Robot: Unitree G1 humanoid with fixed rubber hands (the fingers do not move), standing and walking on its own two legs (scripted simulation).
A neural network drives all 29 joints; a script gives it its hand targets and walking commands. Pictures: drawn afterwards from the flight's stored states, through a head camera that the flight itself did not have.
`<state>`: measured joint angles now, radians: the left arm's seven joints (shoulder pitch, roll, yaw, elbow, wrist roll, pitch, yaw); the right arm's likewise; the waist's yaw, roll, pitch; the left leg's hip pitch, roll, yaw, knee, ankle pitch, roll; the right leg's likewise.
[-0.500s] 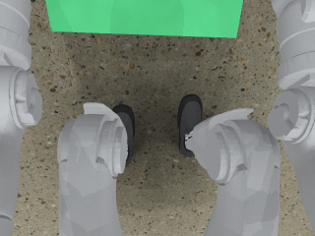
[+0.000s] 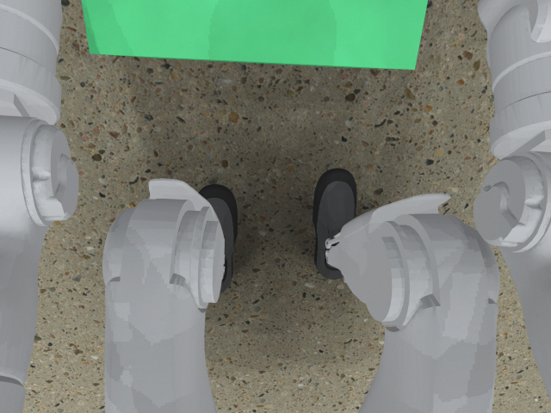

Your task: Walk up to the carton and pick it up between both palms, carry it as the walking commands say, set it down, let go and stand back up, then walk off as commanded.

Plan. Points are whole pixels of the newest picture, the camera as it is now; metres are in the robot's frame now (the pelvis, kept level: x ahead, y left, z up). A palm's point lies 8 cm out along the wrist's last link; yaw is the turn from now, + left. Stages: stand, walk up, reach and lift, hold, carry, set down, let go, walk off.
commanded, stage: reach and lift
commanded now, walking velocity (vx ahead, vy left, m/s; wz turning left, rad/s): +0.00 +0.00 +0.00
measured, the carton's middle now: out of the picture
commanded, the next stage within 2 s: none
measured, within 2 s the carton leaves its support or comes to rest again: leaves its support in 1.20 s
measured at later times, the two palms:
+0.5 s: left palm out of the picture +0.55 +0.23 -0.20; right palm out of the picture +0.56 -0.15 -0.19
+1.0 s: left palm out of the picture +0.55 +0.23 -0.20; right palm out of the picture +0.56 -0.15 -0.19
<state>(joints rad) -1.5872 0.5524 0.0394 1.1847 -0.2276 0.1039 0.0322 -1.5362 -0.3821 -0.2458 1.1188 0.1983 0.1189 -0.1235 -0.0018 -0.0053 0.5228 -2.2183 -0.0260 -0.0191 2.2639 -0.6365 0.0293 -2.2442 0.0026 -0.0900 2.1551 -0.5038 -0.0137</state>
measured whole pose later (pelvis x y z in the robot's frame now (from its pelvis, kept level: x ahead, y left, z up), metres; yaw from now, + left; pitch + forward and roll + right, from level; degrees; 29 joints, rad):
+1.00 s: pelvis +0.00 +0.00 +0.00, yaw +0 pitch +34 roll -4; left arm -1.59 0.53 -0.01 1.18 -0.27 0.11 0.04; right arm -1.58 -0.34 -0.18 1.13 0.22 0.11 -0.12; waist 0.00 -0.01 0.52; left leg -2.22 -0.03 -0.02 2.27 -0.64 0.03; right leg -2.24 0.00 -0.09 2.16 -0.51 -0.02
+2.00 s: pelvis -0.02 +0.01 +0.01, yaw +1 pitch +24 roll -5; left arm -1.56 0.48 0.03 0.90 -0.20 0.41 0.10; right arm -1.42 -0.36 -0.18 0.81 0.19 0.38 -0.17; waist 0.01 -0.01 0.53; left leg -2.06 -0.03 -0.02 2.26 -0.62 0.05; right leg -2.07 0.00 -0.09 2.14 -0.50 -0.02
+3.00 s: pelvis -0.05 +0.00 +0.11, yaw +3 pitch +18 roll -3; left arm -1.42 0.34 0.23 0.76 -0.06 0.50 0.09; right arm -1.35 -0.34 -0.22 0.69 0.07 0.56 -0.15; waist 0.00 -0.01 0.52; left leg -1.72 -0.04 -0.02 1.91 -0.50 0.03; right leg -1.73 0.01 -0.06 1.81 -0.40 -0.02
